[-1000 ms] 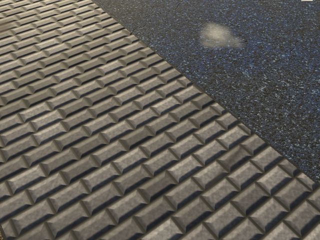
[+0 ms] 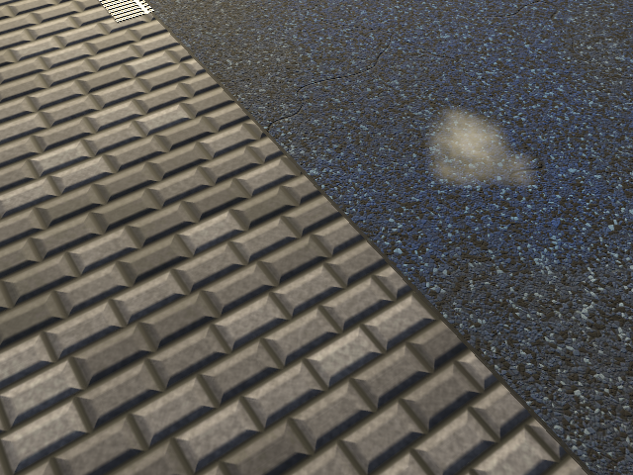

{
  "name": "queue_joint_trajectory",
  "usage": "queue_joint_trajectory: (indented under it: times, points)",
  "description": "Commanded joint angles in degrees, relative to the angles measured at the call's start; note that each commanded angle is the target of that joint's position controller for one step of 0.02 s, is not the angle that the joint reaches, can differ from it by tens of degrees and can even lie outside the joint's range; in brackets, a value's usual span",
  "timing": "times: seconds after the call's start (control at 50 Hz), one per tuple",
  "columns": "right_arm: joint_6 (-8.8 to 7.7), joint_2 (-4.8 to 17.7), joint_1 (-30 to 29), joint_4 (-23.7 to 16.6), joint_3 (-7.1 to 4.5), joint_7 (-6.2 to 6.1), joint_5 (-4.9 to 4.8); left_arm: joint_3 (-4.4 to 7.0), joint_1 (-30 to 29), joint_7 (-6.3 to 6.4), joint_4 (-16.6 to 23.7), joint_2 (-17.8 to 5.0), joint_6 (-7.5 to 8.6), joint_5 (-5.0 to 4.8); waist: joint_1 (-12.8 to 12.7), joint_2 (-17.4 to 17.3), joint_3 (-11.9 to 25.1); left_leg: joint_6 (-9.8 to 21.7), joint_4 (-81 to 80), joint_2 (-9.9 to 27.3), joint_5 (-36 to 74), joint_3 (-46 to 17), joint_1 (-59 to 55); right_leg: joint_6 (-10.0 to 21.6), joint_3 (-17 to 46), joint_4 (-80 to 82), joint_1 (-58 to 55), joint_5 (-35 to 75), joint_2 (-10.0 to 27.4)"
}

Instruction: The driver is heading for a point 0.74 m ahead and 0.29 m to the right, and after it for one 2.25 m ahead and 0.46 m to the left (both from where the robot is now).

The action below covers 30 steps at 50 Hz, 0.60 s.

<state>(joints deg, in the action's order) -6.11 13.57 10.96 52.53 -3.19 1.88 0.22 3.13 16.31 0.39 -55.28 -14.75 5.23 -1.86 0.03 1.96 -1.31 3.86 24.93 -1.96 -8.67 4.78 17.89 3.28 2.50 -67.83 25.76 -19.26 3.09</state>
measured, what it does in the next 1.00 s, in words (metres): walks ahead, turning right: right foot, then left foot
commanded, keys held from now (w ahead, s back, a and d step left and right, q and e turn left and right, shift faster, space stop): w+e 0.36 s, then e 0.64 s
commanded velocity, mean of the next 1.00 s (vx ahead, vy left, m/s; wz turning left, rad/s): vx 0.29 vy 0.00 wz -0.51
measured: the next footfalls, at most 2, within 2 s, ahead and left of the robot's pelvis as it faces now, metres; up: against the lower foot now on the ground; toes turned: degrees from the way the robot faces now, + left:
right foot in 0.44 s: +0.38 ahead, -0.17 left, +0.00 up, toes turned -16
left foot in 0.94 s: +0.55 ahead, -0.02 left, +0.00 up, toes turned -37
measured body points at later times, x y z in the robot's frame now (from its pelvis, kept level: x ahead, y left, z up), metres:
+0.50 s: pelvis +0.26 -0.07 -0.02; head +0.31 -0.08 +0.43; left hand +0.50 +0.14 -0.12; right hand +0.23 -0.34 -0.16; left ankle +0.10 +0.10 -0.64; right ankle +0.34 -0.15 -0.74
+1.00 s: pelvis +0.41 -0.07 -0.01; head +0.44 -0.08 +0.44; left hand +0.69 +0.09 -0.11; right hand +0.41 -0.39 -0.09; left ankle +0.51 +0.01 -0.74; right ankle +0.33 -0.15 -0.71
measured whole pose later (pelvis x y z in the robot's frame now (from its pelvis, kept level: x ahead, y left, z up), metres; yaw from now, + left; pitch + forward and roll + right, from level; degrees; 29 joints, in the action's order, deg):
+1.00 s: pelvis +0.41 -0.07 -0.01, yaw -34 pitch +3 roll +0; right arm -2.6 15.3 6.0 42.5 -3.6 -1.3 1.4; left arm 4.7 10.1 2.1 -38.0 -17.6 -1.7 -0.6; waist -1.0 1.9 -0.2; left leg 0.4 29.9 -1.3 -10.7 -3.1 22.1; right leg 0.7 11.3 -49.0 23.5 -30.0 -9.0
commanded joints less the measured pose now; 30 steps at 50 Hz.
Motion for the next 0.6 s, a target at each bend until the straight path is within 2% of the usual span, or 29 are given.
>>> queue_joint_trajectory:
  times: [0.02,0.08,0.14,0.2,0.3,0.34,0.36,0.38,0.4,0.42,0.44,0.46,0.48,0.5,0.52,0.54,0.56,0.6]
  points:
    - [-1.25,4.44,1.55,-1.12,-0.86,-0.23,0.67,1.30,3.71,0.38,1.88,-2.57,-1.05,-0.24,-0.85,-6.47,2.93,7.83,-16.18,15.74,6.44,-13.80,-8.13,0.26,3.84,0.78,7.84,5.25,5.15]
    - [-1.39,6.66,3.45,0.15,-1.52,-1.28,0.92,1.75,-0.32,0.51,3.52,-2.68,-1.95,0.11,-0.56,-4.87,0.27,7.63,-17.89,15.96,11.18,-8.75,-8.98,-0.53,5.65,5.60,14.09,12.02,4.67]
    - [-1.07,6.83,4.28,0.61,-1.45,-2.18,0.95,1.98,-4.06,0.02,4.96,-2.52,-1.71,0.48,0.11,-4.71,-0.61,6.25,-18.34,15.22,13.91,-3.94,-11.23,-1.08,5.63,13.60,16.90,20.24,3.48]
    - [-0.78,7.30,5.22,0.93,-1.34,-2.83,0.64,1.49,-9.32,-0.94,6.89,-1.56,-1.50,0.76,1.76,-4.56,-2.04,4.70,-19.04,14.48,14.52,0.63,-12.47,-1.00,1.73,22.20,15.59,26.02,2.89]
    - [1.01,8.51,10.27,2.79,-1.79,-3.34,-0.10,0.53,-17.40,-2.77,11.70,-0.19,-1.56,0.75,4.55,-3.65,-4.79,4.48,-15.27,17.88,20.66,3.87,-23.59,0.22,-2.73,29.40,20.10,21.47,2.29]
    - [1.91,9.42,9.56,2.47,-2.10,-3.51,-0.43,0.64,-18.19,-3.62,13.46,-0.53,-1.59,0.56,3.61,-4.46,-4.51,3.89,-11.46,18.80,29.59,5.51,-25.84,1.46,-5.46,30.94,18.04,16.24,0.90]
    - [2.24,10.26,8.53,1.95,-2.32,-3.71,-0.56,1.00,-17.28,-3.95,13.99,-1.29,-1.66,0.52,2.43,-5.67,-3.14,3.29,-8.34,18.77,38.93,6.57,-25.96,2.43,-7.46,31.21,14.27,13.46,-0.75]
    - [2.72,11.17,7.26,1.26,-2.58,-4.08,-0.63,1.63,-14.89,-4.15,14.10,-2.55,-1.78,0.73,0.57,-7.30,-1.42,2.50,-2.97,18.40,50.84,7.38,-25.68,3.35,-9.59,30.99,9.59,10.64,-3.18]
    - [3.27,11.88,6.03,0.59,-2.77,-4.46,-0.60,2.68,-8.90,-4.23,13.10,-4.55,-1.75,0.80,-2.69,-8.29,1.88,1.55,5.92,17.54,58.87,7.78,-24.26,4.53,-10.83,31.70,1.98,9.64,-5.82]
    - [3.44,12.02,4.45,-0.24,-2.66,-4.61,-0.97,4.37,0.07,-3.76,11.08,-7.85,-1.56,0.89,-7.39,-7.29,6.49,-0.65,18.43,14.99,55.79,8.44,-19.37,6.45,-9.86,37.83,-11.04,16.73,-7.72]
    - [2.54,10.76,4.89,-1.98,-2.11,-4.41,-0.21,5.96,6.23,-2.23,10.10,-13.17,-1.87,1.49,-9.04,0.24,12.11,-4.12,37.28,10.88,30.05,8.07,-4.40,10.16,3.33,38.73,-28.46,32.46,0.76]
    - [0.56,2.86,11.40,-4.35,0.37,-3.01,1.09,6.09,1.85,-1.68,13.00,-17.95,-1.71,2.69,-1.41,13.74,20.97,-8.08,60.68,-2.60,-27.27,0.88,19.01,24.12,35.64,40.61,-48.31,52.36,18.79]
    - [-1.42,8.33,7.39,-4.48,-0.73,-1.95,-0.43,5.13,4.69,-1.73,13.20,-14.22,-2.07,2.65,-5.94,4.19,28.50,-6.54,63.59,-0.03,-27.19,-11.68,19.92,23.97,35.42,43.00,-47.92,54.09,18.40]
    - [-1.68,8.84,2.41,-6.63,-0.96,-1.95,-2.28,4.24,0.86,-1.64,14.11,-11.01,-1.95,2.33,-5.13,2.22,21.35,-5.22,60.42,3.01,-23.03,-11.44,22.26,20.67,25.59,42.79,-41.78,52.98,15.73]
    - [-1.28,8.24,1.02,-6.53,-1.02,-2.57,-1.65,3.85,-2.91,-1.77,14.43,-9.12,-1.81,1.08,-2.71,-3.24,12.56,-5.31,54.31,5.18,-19.47,-9.80,22.54,17.19,19.00,44.74,-31.40,49.09,11.99]
    - [-0.35,9.13,0.51,-6.31,-1.66,-3.35,-0.44,3.22,-5.60,-1.47,15.23,-7.03,-1.89,0.61,-1.12,-4.05,9.45,-5.56,50.19,6.70,-17.29,-9.26,20.45,15.35,16.04,46.50,-24.32,45.53,9.94]
    - [0.79,9.38,1.33,-6.64,-2.02,-3.58,-0.16,3.00,-6.97,-1.31,15.90,-6.87,-2.14,1.26,0.69,-3.48,7.62,-5.75,47.94,7.14,-16.09,-9.30,16.44,14.94,14.48,48.12,-17.71,45.06,8.50]
    - [2.34,7.43,2.91,-7.46,-1.89,-3.97,0.28,3.48,-7.22,-1.15,16.35,-8.60,-2.17,2.05,2.29,-1.49,7.25,-6.91,42.44,6.29,-13.97,-8.47,13.56,14.79,12.45,48.94,-12.23,48.67,6.71]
